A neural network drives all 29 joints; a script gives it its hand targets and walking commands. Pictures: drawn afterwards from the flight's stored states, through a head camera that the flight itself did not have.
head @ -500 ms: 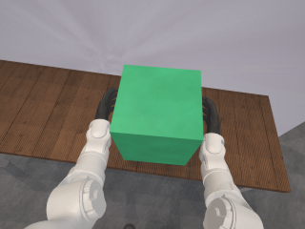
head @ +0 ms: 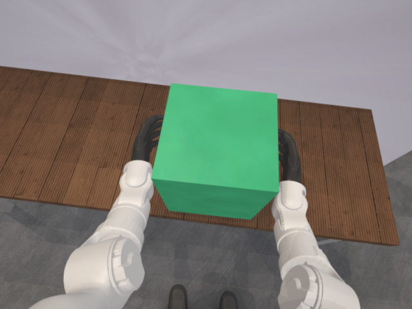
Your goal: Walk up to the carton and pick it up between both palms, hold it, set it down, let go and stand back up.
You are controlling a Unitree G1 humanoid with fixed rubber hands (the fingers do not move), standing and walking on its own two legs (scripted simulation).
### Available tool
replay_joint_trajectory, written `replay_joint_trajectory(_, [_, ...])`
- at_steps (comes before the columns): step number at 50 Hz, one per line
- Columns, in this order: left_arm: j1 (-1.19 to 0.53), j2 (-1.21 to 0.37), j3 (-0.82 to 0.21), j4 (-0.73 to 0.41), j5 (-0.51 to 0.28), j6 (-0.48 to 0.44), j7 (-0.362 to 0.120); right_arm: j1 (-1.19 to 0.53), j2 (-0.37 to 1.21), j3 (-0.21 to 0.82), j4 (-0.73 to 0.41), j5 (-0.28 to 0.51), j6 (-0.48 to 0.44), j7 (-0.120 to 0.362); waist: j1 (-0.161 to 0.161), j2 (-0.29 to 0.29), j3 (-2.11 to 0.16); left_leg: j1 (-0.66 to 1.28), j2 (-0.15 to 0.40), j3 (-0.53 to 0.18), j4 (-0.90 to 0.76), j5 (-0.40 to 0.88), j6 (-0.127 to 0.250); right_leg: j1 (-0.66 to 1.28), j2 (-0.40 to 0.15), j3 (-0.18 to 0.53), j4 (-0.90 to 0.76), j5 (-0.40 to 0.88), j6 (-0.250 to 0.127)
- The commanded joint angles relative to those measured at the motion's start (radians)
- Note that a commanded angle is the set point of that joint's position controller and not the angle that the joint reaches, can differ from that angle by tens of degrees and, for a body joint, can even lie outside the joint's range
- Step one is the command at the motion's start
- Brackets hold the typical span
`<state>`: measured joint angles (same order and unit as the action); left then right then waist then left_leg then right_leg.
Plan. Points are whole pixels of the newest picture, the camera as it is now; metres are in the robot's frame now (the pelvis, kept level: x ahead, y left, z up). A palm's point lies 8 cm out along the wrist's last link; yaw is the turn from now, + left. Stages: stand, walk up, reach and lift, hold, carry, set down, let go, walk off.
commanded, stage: set down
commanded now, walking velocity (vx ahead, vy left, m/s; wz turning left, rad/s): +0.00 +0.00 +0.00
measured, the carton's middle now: (215, 159) +0.43 -0.02 -0.08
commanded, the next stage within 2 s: none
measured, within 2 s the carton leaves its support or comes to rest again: neither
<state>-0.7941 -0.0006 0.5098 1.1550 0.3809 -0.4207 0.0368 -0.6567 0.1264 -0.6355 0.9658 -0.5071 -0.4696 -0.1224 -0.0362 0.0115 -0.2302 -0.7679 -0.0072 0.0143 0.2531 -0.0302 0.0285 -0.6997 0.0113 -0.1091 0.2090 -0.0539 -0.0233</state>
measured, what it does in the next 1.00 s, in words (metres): stands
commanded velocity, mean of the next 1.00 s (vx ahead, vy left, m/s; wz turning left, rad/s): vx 0.00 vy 0.00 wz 0.00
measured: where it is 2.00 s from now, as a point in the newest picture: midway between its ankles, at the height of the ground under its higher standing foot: outside the picture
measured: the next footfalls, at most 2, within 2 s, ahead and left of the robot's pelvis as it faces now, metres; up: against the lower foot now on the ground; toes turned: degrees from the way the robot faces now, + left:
none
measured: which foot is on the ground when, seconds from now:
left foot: down 0.00-1.00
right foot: down 0.00-1.00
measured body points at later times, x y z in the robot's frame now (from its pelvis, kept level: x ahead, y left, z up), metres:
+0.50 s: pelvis -0.02 +0.00 +0.00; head +0.15 +0.02 +0.41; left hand +0.44 +0.14 -0.03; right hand +0.40 -0.16 -0.03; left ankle +0.01 +0.10 -0.74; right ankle -0.02 -0.10 -0.74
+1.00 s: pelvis +0.00 +0.00 +0.00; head +0.17 +0.01 +0.41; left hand +0.44 +0.13 -0.04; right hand +0.40 -0.17 -0.03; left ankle +0.01 +0.10 -0.74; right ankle -0.02 -0.10 -0.74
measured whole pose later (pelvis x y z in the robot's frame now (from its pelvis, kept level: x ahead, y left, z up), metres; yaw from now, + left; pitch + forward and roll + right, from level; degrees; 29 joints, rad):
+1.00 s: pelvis +0.00 +0.00 +0.00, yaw +0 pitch +31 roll -1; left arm -0.80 -0.02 0.61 1.07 0.47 -0.46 -0.01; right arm -0.66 0.18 -0.69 0.87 -0.57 -0.47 -0.10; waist -0.05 -0.01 -0.16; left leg -0.76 -0.01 0.02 0.25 -0.02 0.03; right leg -0.70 0.01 -0.11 0.22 -0.06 -0.03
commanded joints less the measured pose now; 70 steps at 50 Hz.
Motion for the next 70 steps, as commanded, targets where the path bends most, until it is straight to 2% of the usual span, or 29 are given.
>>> replay_joint_trajectory(1, [-0.512,-0.485,-0.231,-0.004,0.067,-0.065,-0.093,-0.485,0.544,0.339,0.036,-0.096,-0.094,0.118,-0.010,-0.004,-0.726,0.301,0.004,-0.057,0.067,0.281,-0.013,0.484,-0.002,0.075,0.157,0.565,0.051])
replay_joint_trajectory(11, [-0.505,-0.445,-0.202,-0.003,0.072,-0.064,-0.086,-0.487,0.511,0.272,0.020,-0.136,-0.073,0.124,-0.003,0.023,-0.702,0.294,0.011,-0.063,0.066,0.161,-0.025,0.380,-0.004,0.058,0.136,0.362,0.038])
replay_joint_trajectory(20, [-0.470,-0.425,-0.178,-0.050,0.103,-0.028,-0.079,-0.460,0.503,0.219,-0.026,-0.150,-0.027,0.136,0.001,0.048,-0.672,0.345,0.016,-0.071,0.069,0.140,-0.036,0.320,-0.008,0.051,0.106,0.267,0.026])
replay_joint_trajectory(26, [-0.463,-0.440,-0.176,-0.090,0.117,-0.014,-0.081,-0.448,0.509,0.200,-0.066,-0.157,-0.008,0.140,-0.004,0.058,-0.670,0.389,0.016,-0.079,0.075,0.192,-0.046,0.312,-0.008,0.045,0.089,0.301,0.026])
replay_joint_trajectory(30, [-0.428,-0.435,-0.165,-0.104,0.134,-0.009,-0.084,-0.420,0.510,0.199,-0.075,-0.152,-0.006,0.133,-0.009,0.048,-0.652,0.387,0.015,-0.083,0.074,0.234,-0.044,0.348,-0.010,0.048,0.089,0.370,0.031])
replay_joint_trajectory(35, [-0.405,-0.427,-0.146,-0.097,0.143,-0.023,-0.093,-0.395,0.514,0.210,-0.087,-0.153,-0.020,0.121,-0.003,0.025,-0.637,0.344,0.009,-0.079,0.058,0.238,-0.028,0.405,-0.015,0.059,0.102,0.434,0.040])
replay_joint_trajectory(38, [-0.395,-0.413,-0.130,-0.097,0.143,-0.029,-0.099,-0.372,0.503,0.208,-0.087,-0.151,-0.028,0.111,-0.009,0.013,-0.605,0.295,0.003,-0.072,0.046,0.237,-0.022,0.445,-0.017,0.071,0.111,0.481,0.046])
replay_joint_trajectory(43, [-0.351,-0.355,-0.082,-0.075,0.149,-0.041,-0.107,-0.326,0.467,0.191,-0.078,-0.153,-0.035,0.095,-0.004,-0.011,-0.560,0.227,0.002,-0.060,0.022,0.198,-0.007,0.505,-0.026,0.079,0.125,0.505,0.056])
replay_joint_trajectory(48, [-0.320,-0.176,-0.020,-0.088,0.125,-0.051,-0.081,-0.295,0.308,0.140,-0.083,-0.105,-0.048,0.050,0.007,-0.006,-0.560,0.178,-0.001,-0.038,0.009,0.178,0.001,0.515,-0.025,0.090,0.140,0.489,0.062])
replay_joint_trajectory(51, [-0.303,-0.035,0.002,-0.101,0.085,-0.059,-0.048,-0.276,0.178,0.123,-0.071,-0.030,-0.050,0.016,0.017,-0.003,-0.594,0.176,-0.003,-0.021,0.013,0.188,0.000,0.497,-0.018,0.097,0.148,0.497,0.065])
replay_joint_trajectory(55, [-0.318,0.077,-0.039,-0.088,-0.007,-0.073,-0.014,-0.290,0.068,0.162,-0.033,0.102,-0.050,-0.020,0.029,0.028,-0.663,0.156,-0.003,0.003,0.039,0.209,0.001,0.463,-0.008,0.112,0.171,0.526,0.063])
replay_joint_trajectory(58, [-0.356,0.112,-0.065,-0.094,-0.050,-0.083,-0.005,-0.307,0.035,0.187,-0.007,0.163,-0.050,-0.026,0.032,0.062,-0.741,0.186,-0.004,0.010,0.065,0.234,-0.002,0.414,0.000,0.117,0.173,0.511,0.052])
replay_joint_trajectory(61, [-0.369,0.135,-0.079,-0.105,-0.074,-0.084,0.000,-0.307,0.009,0.200,-0.015,0.189,-0.053,-0.029,0.035,0.085,-0.826,0.249,-0.004,0.012,0.103,0.294,-0.014,0.343,0.015,0.108,0.176,0.509,0.045])
replay_joint_trajectory(70, [-0.374,0.144,-0.122,-0.133,-0.127,-0.089,0.004,-0.328,-0.043,0.235,-0.052,0.226,-0.055,-0.011,0.043,0.086,-0.973,0.444,0.006,-0.009,0.183,0.433,-0.058,0.144,0.051,0.087,0.143,0.439,0.017])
